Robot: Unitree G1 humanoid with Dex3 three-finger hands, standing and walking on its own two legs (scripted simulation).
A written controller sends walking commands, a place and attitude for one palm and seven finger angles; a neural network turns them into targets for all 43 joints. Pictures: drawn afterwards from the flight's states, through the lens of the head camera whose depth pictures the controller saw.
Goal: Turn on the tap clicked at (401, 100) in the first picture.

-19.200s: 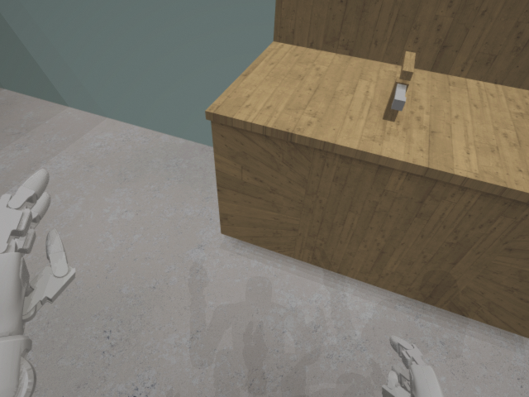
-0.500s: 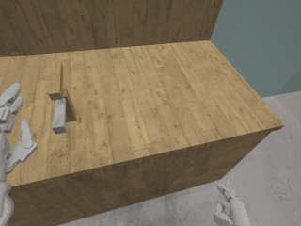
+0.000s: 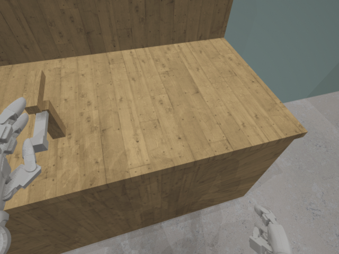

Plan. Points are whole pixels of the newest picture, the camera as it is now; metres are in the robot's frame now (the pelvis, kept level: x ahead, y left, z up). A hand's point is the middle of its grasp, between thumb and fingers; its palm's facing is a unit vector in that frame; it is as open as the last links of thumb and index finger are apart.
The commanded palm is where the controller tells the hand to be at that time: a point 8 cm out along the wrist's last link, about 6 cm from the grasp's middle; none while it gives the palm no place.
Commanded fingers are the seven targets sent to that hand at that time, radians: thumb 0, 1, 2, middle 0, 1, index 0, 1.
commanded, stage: come to a stop and stand still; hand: left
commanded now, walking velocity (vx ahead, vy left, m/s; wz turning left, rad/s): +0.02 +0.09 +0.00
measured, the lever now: (39, 144) +0.33 +0.33 +0.06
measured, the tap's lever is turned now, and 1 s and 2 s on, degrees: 0 0 0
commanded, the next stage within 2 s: look again from close up in 0.98 s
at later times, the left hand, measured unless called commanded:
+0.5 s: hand (14, 160) +0.23 +0.28 +0.16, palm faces +0.35 -0.86 -0.37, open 7.4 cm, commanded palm +0.18 +0.32 +0.18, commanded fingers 0.00 0.90 0.90 -0.20 -0.30 -0.20 -0.30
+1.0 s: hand out of the picture +0.22 +0.32 +0.17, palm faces +0.35 -0.86 -0.38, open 7.4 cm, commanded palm +0.16 +0.36 +0.18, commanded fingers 0.00 0.90 0.90 -0.20 -0.30 -0.20 -0.30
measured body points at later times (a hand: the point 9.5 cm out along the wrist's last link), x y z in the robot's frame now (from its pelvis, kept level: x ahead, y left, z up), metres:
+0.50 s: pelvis +0.02 +0.04 +0.01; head +0.03 +0.06 +0.46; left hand +0.21 +0.33 +0.18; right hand +0.21 -0.18 -0.06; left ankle +0.01 +0.15 -0.74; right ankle +0.02 -0.06 -0.74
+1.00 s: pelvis +0.01 +0.07 +0.01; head +0.03 +0.09 +0.46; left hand +0.20 +0.36 +0.19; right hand +0.18 -0.14 -0.07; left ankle +0.01 +0.15 -0.74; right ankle +0.02 -0.06 -0.74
